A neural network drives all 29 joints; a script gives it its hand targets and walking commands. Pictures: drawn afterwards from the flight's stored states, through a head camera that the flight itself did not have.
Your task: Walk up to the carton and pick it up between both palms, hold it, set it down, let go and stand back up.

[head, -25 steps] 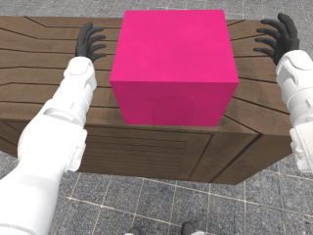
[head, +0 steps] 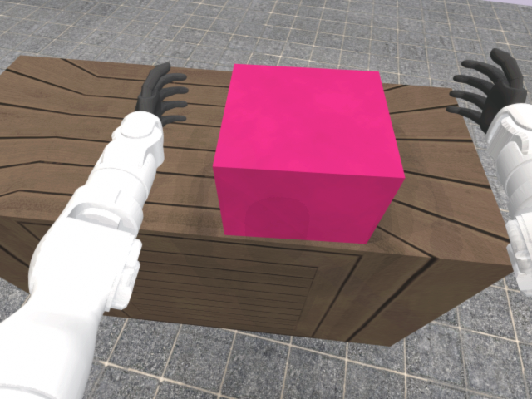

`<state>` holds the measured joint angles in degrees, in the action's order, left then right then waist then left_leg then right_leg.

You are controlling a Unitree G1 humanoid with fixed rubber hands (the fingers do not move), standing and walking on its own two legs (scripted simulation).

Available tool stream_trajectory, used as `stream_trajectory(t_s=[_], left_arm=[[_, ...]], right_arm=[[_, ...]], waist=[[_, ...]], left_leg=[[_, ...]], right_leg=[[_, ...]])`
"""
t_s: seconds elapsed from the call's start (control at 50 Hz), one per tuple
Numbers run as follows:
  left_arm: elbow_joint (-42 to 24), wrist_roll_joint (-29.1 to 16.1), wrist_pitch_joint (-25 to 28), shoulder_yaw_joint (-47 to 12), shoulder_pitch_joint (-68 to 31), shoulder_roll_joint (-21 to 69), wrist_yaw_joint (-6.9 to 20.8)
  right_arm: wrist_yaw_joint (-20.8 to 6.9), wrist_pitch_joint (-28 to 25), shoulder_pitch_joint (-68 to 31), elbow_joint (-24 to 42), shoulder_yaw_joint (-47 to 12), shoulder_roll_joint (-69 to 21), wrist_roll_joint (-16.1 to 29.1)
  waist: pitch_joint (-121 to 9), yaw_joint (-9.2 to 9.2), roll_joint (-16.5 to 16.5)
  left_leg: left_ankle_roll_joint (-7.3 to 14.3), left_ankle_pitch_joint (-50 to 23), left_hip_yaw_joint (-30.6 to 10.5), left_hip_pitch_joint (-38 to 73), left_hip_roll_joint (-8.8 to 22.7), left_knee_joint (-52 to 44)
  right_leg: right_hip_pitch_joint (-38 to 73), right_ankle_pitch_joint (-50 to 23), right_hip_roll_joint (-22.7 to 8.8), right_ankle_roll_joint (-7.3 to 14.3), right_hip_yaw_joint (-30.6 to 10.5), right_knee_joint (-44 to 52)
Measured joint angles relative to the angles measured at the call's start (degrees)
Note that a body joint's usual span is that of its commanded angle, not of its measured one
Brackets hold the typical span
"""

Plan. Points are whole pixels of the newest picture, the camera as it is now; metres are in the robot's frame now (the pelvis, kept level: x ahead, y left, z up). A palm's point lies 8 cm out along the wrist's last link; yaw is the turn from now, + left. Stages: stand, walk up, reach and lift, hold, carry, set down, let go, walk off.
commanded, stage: set down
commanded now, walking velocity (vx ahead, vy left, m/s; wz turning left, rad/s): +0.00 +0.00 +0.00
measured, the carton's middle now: (300, 154) +0.53 -0.01 +0.03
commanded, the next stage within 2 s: none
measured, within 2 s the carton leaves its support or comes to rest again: neither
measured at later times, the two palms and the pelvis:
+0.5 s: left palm (151, 165) +0.41 +0.21 +0.12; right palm (492, 173) +0.42 -0.26 +0.13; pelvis -0.01 +0.00 +0.01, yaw -1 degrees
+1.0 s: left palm (137, 232) +0.33 +0.22 +0.08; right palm (496, 251) +0.33 -0.26 +0.08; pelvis +0.02 +0.01 +0.02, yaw +0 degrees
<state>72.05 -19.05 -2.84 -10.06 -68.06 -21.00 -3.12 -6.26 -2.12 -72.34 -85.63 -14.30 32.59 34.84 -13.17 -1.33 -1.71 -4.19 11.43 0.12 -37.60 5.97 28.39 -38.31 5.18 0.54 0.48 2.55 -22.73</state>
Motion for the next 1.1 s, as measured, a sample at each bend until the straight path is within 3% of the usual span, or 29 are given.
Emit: stream_trajectory(t_s=[0.1, 0.22, 0.34, 0.48, 0.74, 0.96, 1.1], left_arm=[[-8.77, 2.61, -0.97, 3.6, 9.97, 2.45, -0.43], [-16.81, 1.52, -2.03, 6.56, 16.12, 2.78, -1.18], [-17.82, 0.76, -3.69, 8.44, 16.52, 2.03, 0.07], [-20.8, 4.7, -4.42, 11.44, 21.84, 3.75, 1.51], [-35.05, 7.66, -4.56, 11.34, 38.38, 4.98, -0.04], [-52.24, 10.29, -7.18, 12.79, 55.61, 9.39, 0.4], [-58.43, 11.74, -7.03, 13.67, 64.54, 11.45, -0.58]], right_arm=[[0.06, -0.87, 8.76, 7.69, 0.15, -0.11, -0.52], [1.39, -0.38, 16.35, 18.67, 2.74, -1.28, -3.66], [3.42, 1.69, 18.99, 23.31, 4.8, -2.96, -6.85], [4.49, 1.9, 23.72, 25.85, 4.84, -3.53, -6.43], [2.09, 0.43, 37.93, 33.17, 10.96, -7.46, -10.14], [1.03, -2.32, 54.42, 45.96, 15.25, -7.12, -13.19], [-0.72, -2.3, 64.55, 53.86, 16.47, -7.35, -13.74]], waist=[[2.32, -1.53, 1.87], [3.57, -2.66, 4.04], [4.14, -2.13, 3.69], [6.24, -0.95, 1.65], [9.2, 0.32, 1.29], [10.48, 1.57, 3.08], [10.92, 1.77, 2.1]], left_leg=[[0.5, -0.09, 1.1, 4.34, -0.25, -1.3], [0.99, -0.59, 1.95, 5.9, -0.81, -1.94], [1.12, -1.55, 2.37, 7.7, -1.15, -3.43], [0.6, -1.83, 2.37, 13.83, -0.88, -5.45], [0.77, -0.5, 0.99, 21.42, -1.29, -6.13], [1.41, 1.06, 1.51, 27.72, -1.59, -7.62], [1.5, 1.31, 2.21, 31.48, -1.79, -9.2]], right_leg=[[3.92, -0.39, -0.21, -0.55, -0.99, 1.22], [4.36, -0.21, -0.73, -0.87, -1.83, 0.11], [5.0, -0.07, -0.99, -0.68, -2.22, -0.6], [10.7, 0.21, -0.69, -0.34, -2.09, 0.47], [19.5, 1.61, -1.19, -0.63, -0.64, 2.12], [26.36, 2.18, -1.45, -1.54, -0.97, 5.11], [29.21, 3.01, -1.6, -1.61, -1.56, 5.25]])
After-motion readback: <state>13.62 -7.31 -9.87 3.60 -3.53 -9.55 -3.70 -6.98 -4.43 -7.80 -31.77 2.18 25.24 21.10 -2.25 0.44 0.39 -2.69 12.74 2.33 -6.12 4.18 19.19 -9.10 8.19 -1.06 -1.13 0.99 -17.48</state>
